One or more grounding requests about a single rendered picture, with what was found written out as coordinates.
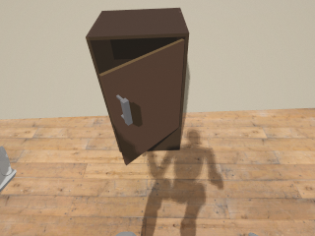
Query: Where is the left robot hand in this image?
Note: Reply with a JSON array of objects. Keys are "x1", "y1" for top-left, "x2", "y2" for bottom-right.
[{"x1": 0, "y1": 146, "x2": 17, "y2": 192}]

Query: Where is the cupboard door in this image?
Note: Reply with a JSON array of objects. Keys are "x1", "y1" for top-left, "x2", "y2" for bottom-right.
[{"x1": 99, "y1": 38, "x2": 185, "y2": 165}]

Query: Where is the handle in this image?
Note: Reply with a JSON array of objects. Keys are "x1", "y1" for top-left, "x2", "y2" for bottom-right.
[{"x1": 116, "y1": 94, "x2": 133, "y2": 126}]

